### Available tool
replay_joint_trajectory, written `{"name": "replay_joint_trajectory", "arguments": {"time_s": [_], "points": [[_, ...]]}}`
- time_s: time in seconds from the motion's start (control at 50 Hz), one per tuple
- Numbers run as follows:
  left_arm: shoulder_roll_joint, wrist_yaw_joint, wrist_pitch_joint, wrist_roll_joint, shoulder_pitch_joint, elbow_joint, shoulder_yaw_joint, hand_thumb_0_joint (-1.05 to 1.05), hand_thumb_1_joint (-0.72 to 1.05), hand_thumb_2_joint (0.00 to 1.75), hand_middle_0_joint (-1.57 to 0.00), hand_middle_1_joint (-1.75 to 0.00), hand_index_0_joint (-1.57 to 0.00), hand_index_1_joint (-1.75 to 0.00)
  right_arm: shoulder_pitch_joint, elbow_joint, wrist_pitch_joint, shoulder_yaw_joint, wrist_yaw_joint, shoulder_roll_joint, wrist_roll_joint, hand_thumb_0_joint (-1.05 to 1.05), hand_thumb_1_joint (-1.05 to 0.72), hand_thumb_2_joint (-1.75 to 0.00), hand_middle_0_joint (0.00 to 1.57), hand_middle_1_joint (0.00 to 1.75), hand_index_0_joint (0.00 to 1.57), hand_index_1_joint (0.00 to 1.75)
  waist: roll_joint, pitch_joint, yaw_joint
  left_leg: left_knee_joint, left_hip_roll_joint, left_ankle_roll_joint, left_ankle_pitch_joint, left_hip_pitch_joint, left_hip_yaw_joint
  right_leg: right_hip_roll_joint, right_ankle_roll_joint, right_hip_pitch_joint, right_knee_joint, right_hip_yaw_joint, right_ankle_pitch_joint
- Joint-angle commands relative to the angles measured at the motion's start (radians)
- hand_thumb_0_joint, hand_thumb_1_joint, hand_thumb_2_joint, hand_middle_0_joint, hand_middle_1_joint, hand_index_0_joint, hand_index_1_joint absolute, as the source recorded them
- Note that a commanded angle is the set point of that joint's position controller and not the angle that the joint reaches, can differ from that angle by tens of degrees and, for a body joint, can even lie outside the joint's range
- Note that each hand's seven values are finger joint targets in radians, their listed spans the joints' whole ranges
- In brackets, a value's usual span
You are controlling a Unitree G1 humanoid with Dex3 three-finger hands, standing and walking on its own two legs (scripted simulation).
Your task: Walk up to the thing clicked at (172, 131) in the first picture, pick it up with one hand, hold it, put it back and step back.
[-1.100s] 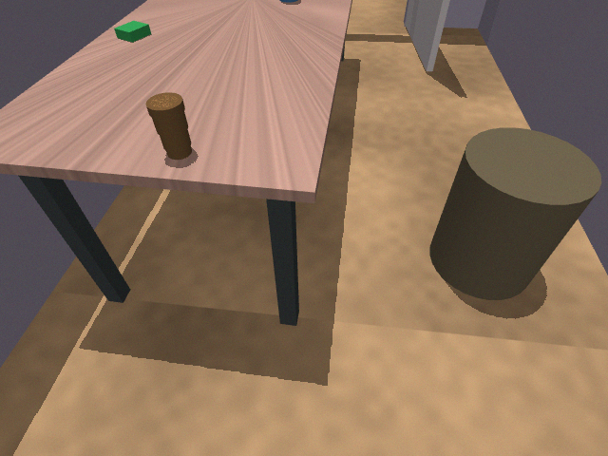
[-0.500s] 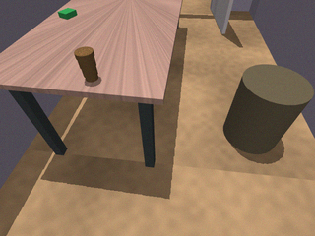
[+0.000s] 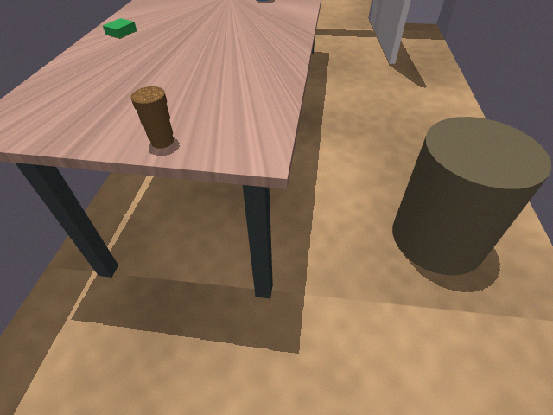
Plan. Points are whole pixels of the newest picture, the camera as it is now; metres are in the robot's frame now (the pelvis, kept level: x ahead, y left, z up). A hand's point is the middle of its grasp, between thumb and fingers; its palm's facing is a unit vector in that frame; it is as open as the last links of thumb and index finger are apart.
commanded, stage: stand
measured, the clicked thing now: (155, 119) +0.75 +0.30 +0.02
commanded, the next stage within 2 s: walk up in 0.02 s
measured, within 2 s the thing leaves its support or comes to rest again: neither
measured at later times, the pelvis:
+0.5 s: pelvis +0.00 +0.12 -0.03, yaw +14 degrees
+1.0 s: pelvis +0.01 +0.26 -0.04, yaw +24 degrees
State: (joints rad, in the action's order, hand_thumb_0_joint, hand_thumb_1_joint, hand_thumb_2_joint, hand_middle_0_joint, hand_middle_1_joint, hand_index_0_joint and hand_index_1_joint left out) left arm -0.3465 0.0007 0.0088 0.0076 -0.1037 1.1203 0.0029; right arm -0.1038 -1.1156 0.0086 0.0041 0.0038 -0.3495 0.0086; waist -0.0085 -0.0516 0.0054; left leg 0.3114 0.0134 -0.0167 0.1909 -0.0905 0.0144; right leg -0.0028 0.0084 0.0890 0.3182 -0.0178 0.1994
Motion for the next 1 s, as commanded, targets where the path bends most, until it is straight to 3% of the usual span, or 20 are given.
{"name": "replay_joint_trajectory", "arguments": {"time_s": [0.0, 0.04, 0.08, 0.24, 0.32, 0.34, 0.36, 0.38, 0.4, 0.56, 0.58, 0.6, 0.62, 0.66, 0.74, 0.88, 0.9, 0.92, 0.94, 0.98], "points": [[-0.388, 0.049, 0.036, -0.011, -0.104, -0.048, 0.119, 0.00, 0.90, 0.90, -0.20, -0.30, -0.20, -0.30, 0.044, 0.160, -0.027, -0.102, 0.025, -0.310, 0.065, 0.00, -0.90, -0.90, 0.20, 0.30, 0.20, 0.30, -0.071, 0.046, 0.054, 0.158, 0.019, 0.064, -0.210, -0.234, 0.061, 0.167, 0.041, -0.167, 0.039, 0.102, -0.193], [-0.427, 0.081, 0.039, 0.015, -0.192, -0.090, 0.150, 0.00, 0.90, 0.90, -0.20, -0.30, -0.20, -0.30, 0.101, 0.256, -0.064, -0.100, 0.054, -0.234, 0.080, 0.00, -0.90, -0.90, 0.20, 0.30, 0.20, 0.30, 0.070, 0.050, 0.097, 0.515, 0.010, 0.039, 0.291, -0.448, 0.030, 0.471, 0.224, -0.180, -0.042, 0.299, -0.321], [-0.379, 0.089, 0.041, 0.020, -0.089, -0.166, 0.151, 0.00, 0.90, 0.90, -0.20, -0.30, -0.20, -0.30, 0.039, 0.293, -0.088, -0.125, 0.077, -0.250, 0.085, 0.00, -0.90, -0.90, 0.20, 0.30, 0.20, 0.30, 0.055, 0.035, 0.036, 0.708, 0.079, 0.041, 0.306, -0.463, 0.131, 0.490, 0.276, -0.052, -0.050, 0.251, -0.222], [-0.394, 0.086, 0.060, 0.031, -0.105, -0.270, 0.157, 0.00, 0.90, 0.90, -0.20, -0.30, -0.20, -0.30, -0.022, 0.373, -0.091, -0.170, 0.127, -0.235, 0.070, 0.00, -0.90, -0.90, 0.20, 0.30, 0.20, 0.30, 0.140, 0.030, 0.020, 0.451, 0.104, 0.013, 0.175, -0.322, 0.040, 0.356, 0.196, 0.080, 0.122, -0.014, -0.210], [-0.388, 0.079, 0.041, 0.021, -0.100, -0.287, 0.150, 0.00, 0.90, 0.90, -0.20, -0.30, -0.20, -0.30, -0.185, 0.337, -0.081, -0.195, 0.121, -0.257, 0.059, 0.00, -0.90, -0.90, 0.20, 0.30, 0.20, 0.30, 0.112, 0.081, -0.075, 0.301, 0.020, 0.059, 0.071, -0.072, -0.070, 0.268, 0.111, 0.240, 0.311, -0.100, -0.055], [-0.340, 0.080, 0.038, 0.024, -0.133, -0.296, 0.135, 0.00, 0.90, 0.90, -0.20, -0.30, -0.20, -0.30, -0.264, 0.319, -0.077, -0.212, 0.115, -0.311, 0.070, 0.00, -0.90, -0.90, 0.20, 0.30, 0.20, 0.30, -0.016, 0.137, -0.118, 0.251, 0.014, 0.111, 0.105, 0.047, -0.007, 0.202, 0.069, 0.294, 0.529, -0.147, 0.032], [-0.283, 0.081, 0.037, 0.005, -0.120, -0.329, 0.119, 0.00, 0.90, 0.90, -0.20, -0.30, -0.20, -0.30, -0.261, 0.353, -0.075, -0.232, 0.109, -0.430, 0.065, 0.00, -0.90, -0.90, 0.20, 0.30, 0.20, 0.30, -0.384, 0.086, -0.144, -0.008, 0.207, 0.227, 0.073, 0.035, 0.460, -0.021, 0.000, 0.513, 0.777, -0.207, 0.449], [-0.312, 0.093, 0.040, 0.006, -0.077, -0.325, 0.119, 0.00, 0.90, 0.90, -0.20, -0.30, -0.20, -0.30, -0.242, 0.362, -0.071, -0.236, 0.104, -0.459, 0.049, 0.00, -0.90, -0.90, 0.20, 0.30, 0.20, 0.30, -0.365, 0.054, -0.139, -0.071, 0.282, 0.323, 0.146, -0.069, 0.631, 0.020, 0.010, 0.509, 0.846, -0.071, 0.536], [-0.339, 0.091, 0.042, 0.003, -0.093, -0.322, 0.113, 0.00, 0.90, 0.90, -0.20, -0.30, -0.20, -0.30, -0.217, 0.382, -0.072, -0.223, 0.092, -0.424, 0.044, 0.00, -0.90, -0.90, 0.20, 0.30, 0.20, 0.30, -0.249, 0.033, -0.107, -0.024, 0.265, 0.330, 0.072, -0.064, 0.524, 0.058, 0.014, 0.523, 0.867, -0.040, 0.482], [-0.325, 0.100, 0.075, 0.001, -0.447, -0.219, 0.134, 0.00, 0.90, 0.90, -0.20, -0.30, -0.20, -0.30, -0.013, 0.530, -0.100, -0.173, 0.083, -0.287, 0.059, 0.00, -0.90, -0.90, 0.20, 0.30, 0.20, 0.30, -0.141, 0.064, 0.064, 0.242, 0.101, 0.224, 0.003, -0.368, 0.254, 0.048, 0.013, 0.015, 0.226, -0.072, 0.053], [-0.387, 0.107, 0.083, 0.016, -0.494, -0.219, 0.159, 0.00, 0.90, 0.90, -0.20, -0.30, -0.20, -0.30, -0.029, 0.534, -0.100, -0.155, 0.083, -0.221, 0.050, 0.00, -0.90, -0.90, 0.20, 0.30, 0.20, 0.30, -0.008, 0.090, 0.104, 0.407, 0.016, 0.165, 0.113, -0.492, 0.245, 0.130, 0.017, -0.133, 0.122, 0.075, 0.032], [-0.488, 0.112, 0.084, 0.039, -0.454, -0.268, 0.184, 0.00, 0.90, 0.90, -0.20, -0.30, -0.20, -0.30, -0.086, 0.552, -0.096, -0.139, 0.077, -0.157, 0.042, 0.00, -0.90, -0.90, 0.20, 0.30, 0.20, 0.30, 0.220, 0.087, 0.091, 0.680, -0.151, 0.070, 0.398, -0.637, 0.181, 0.431, 0.102, -0.130, -0.053, 0.487, 0.170], [-0.502, 0.115, 0.075, 0.036, -0.337, -0.310, 0.183, 0.00, 0.90, 0.90, -0.20, -0.30, -0.20, -0.30, -0.094, 0.523, -0.109, -0.166, 0.060, -0.253, 0.052, 0.00, -0.90, -0.90, 0.20, 0.30, 0.20, 0.30, 0.087, 0.029, 0.059, 0.858, -0.087, 0.047, 0.376, -0.571, 0.239, 0.573, 0.206, 0.099, -0.159, 0.634, 0.392], [-0.441, 0.110, 0.086, 0.024, -0.187, -0.354, 0.165, 0.00, 0.90, 0.90, -0.20, -0.30, -0.20, -0.30, -0.160, 0.474, -0.107, -0.190, 0.059, -0.297, 0.047, 0.00, -0.90, -0.90, 0.20, 0.30, 0.20, 0.30, 0.054, -0.080, -0.024, 0.982, -0.035, 0.014, 0.288, -0.572, 0.248, 0.513, 0.271, 0.197, -0.072, 0.436, 0.203], [-0.348, 0.090, 0.096, 0.036, -0.229, -0.349, 0.145, 0.00, 0.90, 0.90, -0.20, -0.30, -0.20, -0.30, -0.188, 0.427, -0.085, -0.175, 0.072, -0.263, 0.025, 0.00, -0.90, -0.90, 0.20, 0.30, 0.20, 0.30, 0.154, -0.032, -0.002, 0.880, -0.023, -0.023, 0.196, -0.483, 0.142, 0.312, 0.193, 0.141, 0.057, 0.064, -0.074], [-0.337, 0.028, 0.048, 0.028, -0.219, -0.381, 0.137, 0.00, 0.90, 0.90, -0.20, -0.30, -0.20, -0.30, -0.223, 0.332, -0.021, -0.155, 0.038, -0.238, 0.007, 0.00, -0.90, -0.90, 0.20, 0.30, 0.20, 0.30, 0.125, 0.087, -0.021, 0.247, -0.072, 0.012, 0.079, -0.077, -0.110, 0.241, 0.125, 0.217, 0.455, -0.093, -0.092], [-0.252, 0.023, 0.036, 0.022, -0.277, -0.376, 0.110, 0.00, 0.90, 0.90, -0.20, -0.30, -0.20, -0.30, -0.271, 0.311, -0.006, -0.168, 0.023, -0.286, 0.013, 0.00, -0.90, -0.90, 0.20, 0.30, 0.20, 0.30, -0.065, 0.115, -0.039, 0.185, -0.016, 0.049, 0.035, 0.013, 0.012, 0.203, 0.078, 0.309, 0.673, -0.115, 0.043], [-0.166, 0.022, 0.026, 0.009, -0.279, -0.402, 0.082, 0.00, 0.90, 0.90, -0.20, -0.30, -0.20, -0.30, -0.246, 0.349, 0.008, -0.176, 0.009, -0.397, 0.025, 0.00, -0.90, -0.90, 0.20, 0.30, 0.20, 0.30, -0.347, 0.087, -0.023, 0.088, 0.251, 0.147, -0.022, -0.013, 0.496, 0.080, 0.008, 0.521, 0.811, -0.081, 0.423], [-0.277, 0.039, 0.013, 0.000, -0.191, -0.384, 0.103, 0.00, 0.90, 0.90, -0.20, -0.30, -0.20, -0.30, -0.219, 0.353, 0.014, -0.174, 0.005, -0.442, -0.006, 0.00, -0.90, -0.90, 0.20, 0.30, 0.20, 0.30, -0.213, 0.102, -0.060, 0.026, 0.360, 0.282, 0.082, -0.176, 0.671, 0.083, 0.025, 0.431, 0.806, 0.072, 0.445], [-0.286, 0.036, 0.008, -0.007, -0.184, -0.346, 0.106, 0.00, 0.90, 0.90, -0.20, -0.30, -0.20, -0.30, -0.147, 0.352, 0.028, -0.144, -0.012, -0.353, -0.010, 0.00, -0.90, -0.90, 0.20, 0.30, 0.20, 0.30, -0.069, 0.020, -0.004, 0.152, 0.278, 0.255, -0.143, -0.121, 0.469, 0.109, 0.026, 0.483, 0.827, 0.116, 0.351]]}}
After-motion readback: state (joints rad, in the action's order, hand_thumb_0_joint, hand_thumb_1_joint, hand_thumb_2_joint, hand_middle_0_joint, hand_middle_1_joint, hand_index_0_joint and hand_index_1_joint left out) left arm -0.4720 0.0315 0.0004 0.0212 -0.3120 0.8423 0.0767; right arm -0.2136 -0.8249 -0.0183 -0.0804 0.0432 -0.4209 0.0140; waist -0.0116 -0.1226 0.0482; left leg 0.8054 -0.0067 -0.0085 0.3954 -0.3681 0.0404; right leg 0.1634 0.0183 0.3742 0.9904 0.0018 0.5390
